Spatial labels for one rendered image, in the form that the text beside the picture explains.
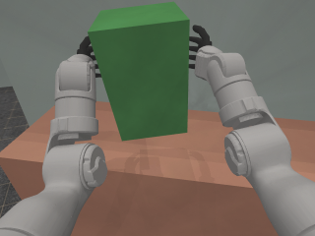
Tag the robot left forearm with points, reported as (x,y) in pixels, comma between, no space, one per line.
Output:
(75,98)

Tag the left robot hand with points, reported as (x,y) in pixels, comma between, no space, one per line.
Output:
(87,50)

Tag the robot right forearm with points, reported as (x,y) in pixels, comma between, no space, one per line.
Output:
(240,106)

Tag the pedestal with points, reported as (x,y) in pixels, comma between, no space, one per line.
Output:
(172,185)

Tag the robot right upper arm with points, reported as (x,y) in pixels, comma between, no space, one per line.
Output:
(261,154)

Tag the carton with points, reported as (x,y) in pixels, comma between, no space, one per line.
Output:
(142,53)

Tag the robot left upper arm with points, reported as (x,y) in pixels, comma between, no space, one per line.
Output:
(70,174)

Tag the right robot hand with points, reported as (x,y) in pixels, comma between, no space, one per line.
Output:
(202,41)

